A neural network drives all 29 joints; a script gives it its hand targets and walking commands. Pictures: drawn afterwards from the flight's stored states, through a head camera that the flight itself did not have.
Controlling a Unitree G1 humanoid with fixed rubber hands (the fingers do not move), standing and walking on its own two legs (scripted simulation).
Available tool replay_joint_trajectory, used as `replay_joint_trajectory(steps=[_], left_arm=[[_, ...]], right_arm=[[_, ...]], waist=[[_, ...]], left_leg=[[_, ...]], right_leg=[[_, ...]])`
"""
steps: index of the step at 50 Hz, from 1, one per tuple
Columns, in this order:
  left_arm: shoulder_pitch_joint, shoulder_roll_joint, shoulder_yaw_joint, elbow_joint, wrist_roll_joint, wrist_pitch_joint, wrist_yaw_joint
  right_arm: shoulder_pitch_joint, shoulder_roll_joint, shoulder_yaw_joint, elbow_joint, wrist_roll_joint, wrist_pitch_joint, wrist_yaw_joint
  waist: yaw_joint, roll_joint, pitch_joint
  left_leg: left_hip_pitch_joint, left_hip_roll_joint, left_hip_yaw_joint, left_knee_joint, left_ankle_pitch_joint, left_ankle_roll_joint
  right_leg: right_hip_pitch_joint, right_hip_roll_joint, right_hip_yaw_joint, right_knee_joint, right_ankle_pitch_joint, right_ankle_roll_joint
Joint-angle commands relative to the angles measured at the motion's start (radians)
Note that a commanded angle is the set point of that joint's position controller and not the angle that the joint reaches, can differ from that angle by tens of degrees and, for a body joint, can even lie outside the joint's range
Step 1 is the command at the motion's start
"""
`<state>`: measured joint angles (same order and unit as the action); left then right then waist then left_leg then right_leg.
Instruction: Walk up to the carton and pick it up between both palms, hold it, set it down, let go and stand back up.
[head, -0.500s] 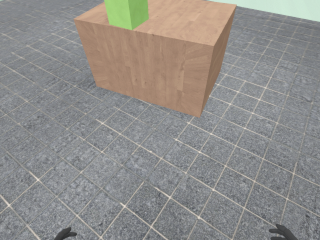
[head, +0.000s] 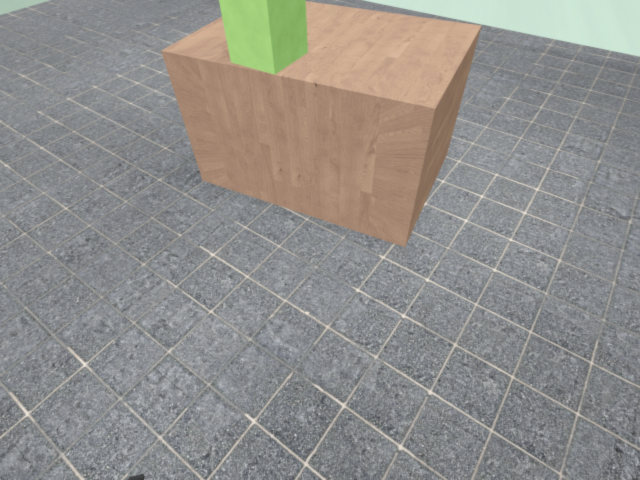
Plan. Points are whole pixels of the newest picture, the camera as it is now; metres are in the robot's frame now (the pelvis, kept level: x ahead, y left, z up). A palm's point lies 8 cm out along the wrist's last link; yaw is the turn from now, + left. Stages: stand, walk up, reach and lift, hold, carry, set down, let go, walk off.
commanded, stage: stand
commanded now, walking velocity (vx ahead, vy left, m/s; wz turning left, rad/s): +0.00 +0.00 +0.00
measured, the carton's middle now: (265, 20) +1.52 +0.26 -0.01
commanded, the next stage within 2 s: walk up in 0.26 s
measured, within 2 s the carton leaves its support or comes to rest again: neither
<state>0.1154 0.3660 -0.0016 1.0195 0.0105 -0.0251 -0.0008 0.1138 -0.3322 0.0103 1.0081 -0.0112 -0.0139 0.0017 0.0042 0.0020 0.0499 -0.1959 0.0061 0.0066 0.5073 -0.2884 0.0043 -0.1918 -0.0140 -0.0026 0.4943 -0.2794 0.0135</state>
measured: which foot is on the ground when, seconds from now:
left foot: down 0.00-0.66, up 0.68-0.96, down 0.98-1.00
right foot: down 0.00-1.00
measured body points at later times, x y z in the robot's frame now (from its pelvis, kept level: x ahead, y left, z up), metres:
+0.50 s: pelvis +0.00 +0.01 +0.00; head +0.01 +0.01 +0.45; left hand +0.09 +0.32 -0.12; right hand +0.11 -0.29 -0.11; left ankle -0.01 +0.12 -0.73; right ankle -0.01 -0.13 -0.73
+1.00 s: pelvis +0.16 +0.04 -0.03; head +0.18 +0.02 +0.42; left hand +0.21 +0.42 -0.10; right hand +0.31 -0.30 -0.11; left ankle +0.29 +0.18 -0.74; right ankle +0.01 -0.12 -0.73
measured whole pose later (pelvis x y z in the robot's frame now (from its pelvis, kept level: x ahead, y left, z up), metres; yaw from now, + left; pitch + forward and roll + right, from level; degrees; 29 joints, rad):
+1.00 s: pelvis +0.16 +0.04 -0.03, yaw -7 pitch -2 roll +0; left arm 0.45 0.52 0.08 0.84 0.02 -0.11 0.05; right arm 0.07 -0.47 -0.13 0.73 -0.04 0.03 0.15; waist 0.02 0.05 0.08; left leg -0.48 0.09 0.02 0.71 -0.23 0.02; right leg -0.05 -0.11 0.00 0.67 -0.55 0.05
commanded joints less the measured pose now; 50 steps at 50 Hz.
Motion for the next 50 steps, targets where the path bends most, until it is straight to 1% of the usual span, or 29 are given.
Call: replay_joint_trajectory(steps=[1, 8, 10, 14, 18, 19, 22, 23, 24, 26, 28, 29, 30, 32, 33, 34, 35, 36, 37, 38, 39, 42, 43, 45, 46, 47, 48, 49, 50], left_arm=[[-0.030, 0.151, 0.029, -0.041, 0.007, -0.015, 0.008], [-0.031, 0.185, 0.033, 0.002, 0.006, -0.013, 0.013], [-0.063, 0.169, 0.034, -0.004, 0.008, -0.013, 0.008], [-0.085, 0.183, 0.034, 0.019, 0.001, -0.011, 0.016], [-0.076, 0.158, 0.033, 0.006, 0.004, -0.021, 0.010], [-0.114, 0.134, 0.029, -0.004, 0.001, -0.022, 0.003], [-0.015, 0.173, 0.037, 0.024, 0.002, -0.019, 0.016], [0.106, 0.308, 0.091, -0.009, -0.006, -0.026, 0.008], [0.102, 0.299, 0.094, -0.029, 0.002, -0.030, 0.009], [0.026, 0.255, 0.113, -0.087, 0.009, -0.043, 0.005], [0.023, 0.214, 0.108, -0.137, 0.012, -0.062, 0.007], [0.040, 0.235, 0.114, -0.141, 0.023, -0.062, 0.003], [0.096, 0.263, 0.119, -0.140, 0.010, -0.071, -0.002], [0.225, 0.265, 0.130, -0.093, 0.022, -0.075, -0.007], [0.367, 0.301, 0.146, -0.081, 0.020, -0.088, 0.004], [0.465, 0.434, 0.185, -0.056, 0.025, -0.096, 0.012], [0.476, 0.453, 0.185, -0.095, 0.005, -0.106, 0.024], [0.406, 0.452, 0.189, -0.137, -0.001, -0.107, 0.030], [0.361, 0.410, 0.176, -0.163, -0.003, -0.110, 0.041], [0.350, 0.377, 0.168, -0.184, -0.005, -0.114, 0.052], [0.314, 0.340, 0.153, -0.201, -0.004, -0.116, 0.052], [0.310, 0.388, 0.161, -0.248, 0.005, -0.119, 0.053], [0.283, 0.412, 0.170, -0.262, 0.011, -0.117, 0.053], [0.298, 0.408, 0.164, -0.272, 0.006, -0.113, 0.057], [0.290, 0.416, 0.160, -0.272, 0.007, -0.113, 0.061], [0.243, 0.431, 0.165, -0.277, 0.003, -0.114, 0.064], [0.234, 0.427, 0.163, -0.280, 0.006, -0.103, 0.062], [0.247, 0.426, 0.148, -0.261, 0.009, -0.098, 0.064], [0.267, 0.360, 0.130, -0.270, 0.016, -0.096, 0.065]], right_arm=[[-0.039, -0.188, -0.047, -0.054, 0.005, -0.024, -0.007], [-0.061, -0.200, -0.048, -0.021, 0.005, -0.025, -0.016], [-0.050, -0.182, -0.047, -0.012, 0.004, -0.026, -0.016], [-0.103, -0.182, -0.042, -0.007, 0.003, -0.020, -0.006], [-0.079, -0.211, -0.052, -0.014, -0.002, -0.017, -0.016], [-0.099, -0.242, -0.059, 0.003, 0.002, -0.018, -0.021], [-0.068, -0.177, -0.051, -0.007, -0.004, -0.021, -0.010], [-0.047, -0.328, -0.128, -0.087, -0.049, -0.013, 0.039], [-0.043, -0.329, -0.142, -0.102, -0.060, -0.007, 0.053], [-0.048, -0.284, -0.145, -0.147, -0.059, 0.002, 0.073], [0.036, -0.311, -0.170, -0.202, -0.056, 0.002, 0.080], [0.022, -0.361, -0.184, -0.221, -0.062, 0.005, 0.083], [0.013, -0.330, -0.186, -0.251, -0.072, 0.008, 0.088], [-0.075, -0.312, -0.179, -0.284, -0.062, 0.018, 0.095], [-0.078, -0.285, -0.167, -0.311, -0.064, 0.023, 0.096], [-0.141, -0.217, -0.146, -0.358, -0.060, 0.014, 0.100], [-0.205, -0.246, -0.146, -0.397, -0.059, 0.010, 0.085], [-0.176, -0.294, -0.151, -0.377, -0.036, 0.003, 0.086], [-0.162, -0.299, -0.157, -0.362, -0.034, -0.005, 0.089], [-0.134, -0.293, -0.152, -0.344, -0.038, -0.008, 0.089], [-0.084, -0.285, -0.157, -0.323, -0.037, 0.000, 0.098], [-0.124, -0.292, -0.171, -0.355, -0.037, 0.023, 0.128], [-0.108, -0.299, -0.170, -0.362, -0.032, 0.028, 0.135], [-0.138, -0.290, -0.176, -0.369, -0.034, 0.029, 0.144], [-0.118, -0.277, -0.181, -0.363, -0.034, 0.030, 0.153], [-0.081, -0.275, -0.178, -0.359, -0.022, 0.031, 0.157], [-0.015, -0.289, -0.183, -0.331, -0.019, 0.031, 0.149], [0.093, -0.291, -0.204, -0.302, -0.022, 0.033, 0.142], [0.249, -0.345, -0.229, -0.260, -0.025, 0.030, 0.127]], waist=[[0.003, -0.036, -0.122], [0.022, 0.034, -0.101], [0.006, -0.039, -0.085], [-0.016, 0.033, -0.050], [-0.015, -0.013, -0.150], [0.001, 0.036, -0.079], [0.006, -0.020, -0.103], [-0.001, 0.132, -0.177], [-0.023, 0.187, -0.072], [-0.048, 0.085, 0.113], [-0.083, 0.167, 0.075], [-0.080, 0.157, 0.080], [-0.056, 0.084, 0.058], [0.037, 0.143, 0.063], [0.097, -0.001, 0.015], [0.154, -0.317, 0.075], [0.122, -0.247, 0.078], [0.068, -0.090, 0.060], [0.055, -0.020, 0.031], [0.040, 0.000, 0.016], [0.020, -0.077, 0.035], [0.016, -0.118, 0.012], [-0.006, -0.179, 0.026], [0.004, -0.116, 0.027], [-0.007, -0.150, 0.020], [-0.066, -0.139, 0.056], [-0.067, -0.134, 0.025], [-0.133, -0.085, -0.017], [-0.208, 0.065, -0.094]], left_leg=[[0.042, 0.101, -0.086, -0.105, 0.215, 0.030], [0.051, 0.111, -0.090, -0.163, 0.281, 0.033], [0.053, 0.107, -0.093, -0.177, 0.240, 0.032], [0.071, 0.122, -0.092, -0.187, 0.241, 0.023], [0.117, 0.112, -0.085, -0.157, 0.288, 0.026], [0.074, 0.115, -0.092, -0.175, 0.311, 0.026], [0.073, 0.104, -0.085, -0.178, 0.350, 0.023], [0.115, 0.079, -0.032, -0.074, -0.222, 0.053], [0.041, 0.123, -0.147, -0.096, -0.472, 0.092], [-0.022, 0.182, -0.233, -0.150, -0.496, 0.145], [0.089, 0.304, -0.348, -0.273, -0.565, 0.218], [0.029, 0.369, -0.376, -0.313, -0.595, 0.265], [0.024, 0.315, -0.325, -0.254, -0.528, 0.256], [-0.137, 0.206, -0.102, -0.101, -0.454, 0.175], [-0.278, 0.103, 0.019, 0.134, -0.405, 0.103], [-0.645, -0.012, 0.072, 0.519, -0.231, 0.039], [-0.771, 0.021, -0.101, 0.610, -0.283, 0.022], [-0.741, 0.078, -0.160, 0.652, -0.239, -0.005], [-0.728, 0.092, -0.140, 0.642, -0.192, -0.020], [-0.634, 0.129, -0.130, 0.583, -0.141, -0.004], [-0.560, 0.114, -0.094, 0.556, -0.096, -0.006], [-0.443, 0.129, -0.064, 0.416, -0.064, -0.019], [-0.387, 0.118, -0.055, 0.353, -0.012, -0.008], [-0.290, 0.131, -0.031, 0.262, 0.035, 0.001], [-0.196, 0.106, 0.018, 0.276, 0.095, 0.016], [-0.124, 0.109, -0.002, 0.252, 0.087, 0.031], [-0.059, 0.061, 0.057, 0.206, -0.006, 0.024], [0.138, 0.013, 0.111, 0.188, 0.022, 0.040], [0.353, -0.026, 0.093, 0.152, -0.070, 0.061]], right_leg=[[0.067, -0.099, 0.065, -0.099, 0.236, -0.048], [0.100, -0.108, 0.074, -0.142, 0.263, -0.027], [0.090, -0.094, 0.059, -0.141, 0.239, -0.018], [0.035, -0.102, 0.076, -0.170, 0.233, -0.035], [0.090, -0.102, 0.069, -0.168, 0.260, -0.034], [0.079, -0.111, 0.063, -0.171, 0.238, -0.032], [0.118, -0.107, 0.040, -0.159, 0.304, -0.021], [0.065, -0.091, 0.099, -0.080, -0.141, -0.101], [-0.080, -0.099, 0.127, -0.012, -0.322, -0.116], [-0.283, -0.073, 0.068, 0.056, -0.266, -0.119], [-0.372, -0.037, -0.055, 0.229, -0.211, -0.090], [-0.354, -0.051, -0.071, 0.252, -0.276, -0.082], [-0.265, -0.050, -0.055, 0.188, -0.270, -0.068], [-0.037, -0.050, -0.094, 0.083, -0.128, -0.073], [0.178, -0.022, -0.048, -0.067, -0.164, -0.082], [0.403, -0.245, 0.458, -0.230, -0.381, -0.188], [0.364, -0.432, 0.740, -0.287, -0.186, -0.307], [0.374, -0.446, 0.644, -0.225, -0.036, -0.319], [0.393, -0.400, 0.478, -0.151, 0.229, -0.305], [0.293, -0.350, 0.341, -0.123, 0.343, -0.261], [0.195, -0.276, 0.228, -0.130, 0.430, -0.223], [0.083, -0.245, 0.167, -0.132, 0.336, -0.229], [0.041, -0.233, 0.133, -0.145, 0.338, -0.201], [0.001, -0.242, 0.110, -0.119, 0.282, -0.185], [-0.075, -0.238, 0.098, -0.138, 0.281, -0.173], [-0.168, -0.249, 0.102, -0.122, 0.217, -0.162], [-0.136, -0.223, 0.041, -0.022, 0.264, -0.152], [-0.219, -0.190, 0.008, 0.114, 0.372, -0.136], [-0.320, -0.127, -0.041, 0.421, 0.347, -0.110]])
